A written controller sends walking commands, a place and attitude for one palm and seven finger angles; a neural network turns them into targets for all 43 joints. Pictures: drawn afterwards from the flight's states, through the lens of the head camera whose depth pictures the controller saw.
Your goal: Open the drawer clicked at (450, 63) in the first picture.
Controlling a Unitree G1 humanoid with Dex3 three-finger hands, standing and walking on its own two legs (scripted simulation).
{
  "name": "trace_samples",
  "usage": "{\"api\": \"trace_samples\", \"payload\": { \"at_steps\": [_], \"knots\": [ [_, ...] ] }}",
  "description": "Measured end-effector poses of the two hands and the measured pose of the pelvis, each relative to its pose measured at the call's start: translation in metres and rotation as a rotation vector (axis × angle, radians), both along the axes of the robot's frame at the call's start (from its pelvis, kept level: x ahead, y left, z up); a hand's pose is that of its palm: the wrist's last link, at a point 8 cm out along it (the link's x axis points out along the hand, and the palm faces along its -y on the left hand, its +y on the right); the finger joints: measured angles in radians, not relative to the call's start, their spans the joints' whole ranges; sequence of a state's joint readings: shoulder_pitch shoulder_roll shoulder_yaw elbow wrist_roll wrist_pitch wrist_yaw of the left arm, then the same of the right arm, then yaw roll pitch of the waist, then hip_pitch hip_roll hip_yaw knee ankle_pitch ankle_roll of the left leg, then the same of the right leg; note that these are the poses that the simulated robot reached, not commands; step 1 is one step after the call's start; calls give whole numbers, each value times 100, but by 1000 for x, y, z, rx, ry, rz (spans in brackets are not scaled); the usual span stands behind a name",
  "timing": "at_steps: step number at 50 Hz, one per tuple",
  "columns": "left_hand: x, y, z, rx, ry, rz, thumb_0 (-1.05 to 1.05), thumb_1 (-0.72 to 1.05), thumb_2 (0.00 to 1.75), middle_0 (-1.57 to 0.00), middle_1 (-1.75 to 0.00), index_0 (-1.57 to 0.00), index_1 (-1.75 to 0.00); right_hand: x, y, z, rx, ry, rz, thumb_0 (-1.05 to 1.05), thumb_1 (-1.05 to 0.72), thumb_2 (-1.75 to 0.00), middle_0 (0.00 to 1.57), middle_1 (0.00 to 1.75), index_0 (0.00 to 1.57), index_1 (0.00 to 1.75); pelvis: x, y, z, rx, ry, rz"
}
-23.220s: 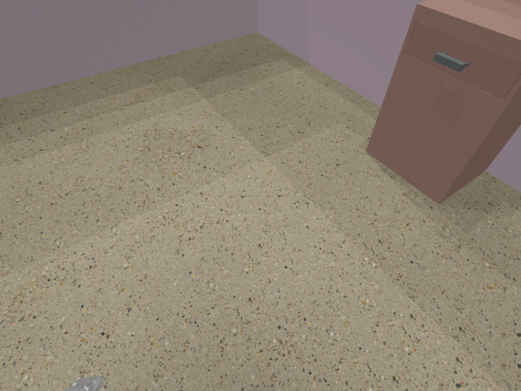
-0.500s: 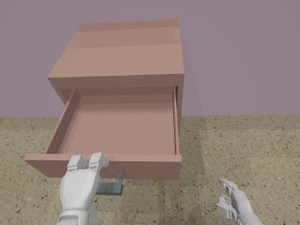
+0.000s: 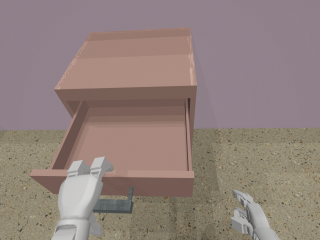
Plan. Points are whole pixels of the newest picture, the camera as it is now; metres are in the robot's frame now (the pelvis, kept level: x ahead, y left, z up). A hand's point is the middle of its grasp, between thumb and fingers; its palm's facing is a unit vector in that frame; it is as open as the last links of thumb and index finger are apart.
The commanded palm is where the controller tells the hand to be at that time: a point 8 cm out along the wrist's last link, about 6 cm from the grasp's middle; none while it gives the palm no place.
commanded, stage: lift the hand off the handle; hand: left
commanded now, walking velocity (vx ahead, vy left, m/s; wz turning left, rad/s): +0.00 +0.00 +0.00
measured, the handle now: (112, 197) +0.24 +0.18 -0.08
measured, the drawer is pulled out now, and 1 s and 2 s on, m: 0.30 0.30 0.30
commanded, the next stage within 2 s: draw the hand back to the body in 0.62 s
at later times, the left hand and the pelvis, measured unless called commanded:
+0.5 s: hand (90, 191) +0.20 +0.18 +0.07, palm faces +0.12 -0.19 -0.97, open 13.8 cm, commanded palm +0.16 +0.18 +0.13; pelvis +0.00 +0.01 +0.01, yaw +0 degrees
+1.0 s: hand (76, 188) +0.20 +0.21 +0.08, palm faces +0.10 -0.15 -0.98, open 13.8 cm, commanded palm +0.16 +0.20 +0.14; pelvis +0.00 +0.00 +0.01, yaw +0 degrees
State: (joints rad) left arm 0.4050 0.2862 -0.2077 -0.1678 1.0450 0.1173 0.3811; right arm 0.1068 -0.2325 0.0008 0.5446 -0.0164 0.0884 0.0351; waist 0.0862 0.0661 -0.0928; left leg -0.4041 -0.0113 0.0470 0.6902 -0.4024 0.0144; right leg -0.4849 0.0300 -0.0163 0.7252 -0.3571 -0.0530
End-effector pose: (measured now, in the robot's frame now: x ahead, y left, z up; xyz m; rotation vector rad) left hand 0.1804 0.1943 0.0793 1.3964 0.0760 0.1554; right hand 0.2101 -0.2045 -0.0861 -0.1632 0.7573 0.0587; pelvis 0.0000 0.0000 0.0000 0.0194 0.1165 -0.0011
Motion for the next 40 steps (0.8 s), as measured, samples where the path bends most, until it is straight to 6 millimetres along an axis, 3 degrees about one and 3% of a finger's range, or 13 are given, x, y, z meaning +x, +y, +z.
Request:
{"api": "trace_samples", "payload": {
  "at_steps": [13,28,40],
  "knots": [
    [-10,2,20,-22,-23,-8,-1,-49,30,-32,-120,-32,-120,8,11,7,20,-27,32,1,-91,-90,20,30,20,30,1,5,3,-6,-18,0],
    [-6,-4,44,-22,-65,-35,-1,-49,30,-32,-120,-32,-120,8,28,13,70,-38,60,1,-91,-90,20,30,20,30,0,8,7,-7,-50,-4],
    [-2,-7,41,-22,-32,-43,-1,-49,30,-32,-120,-32,-120,9,21,14,53,-30,60,1,-91,-90,20,30,20,30,0,4,9,-8,-55,-6]
  ]
}}
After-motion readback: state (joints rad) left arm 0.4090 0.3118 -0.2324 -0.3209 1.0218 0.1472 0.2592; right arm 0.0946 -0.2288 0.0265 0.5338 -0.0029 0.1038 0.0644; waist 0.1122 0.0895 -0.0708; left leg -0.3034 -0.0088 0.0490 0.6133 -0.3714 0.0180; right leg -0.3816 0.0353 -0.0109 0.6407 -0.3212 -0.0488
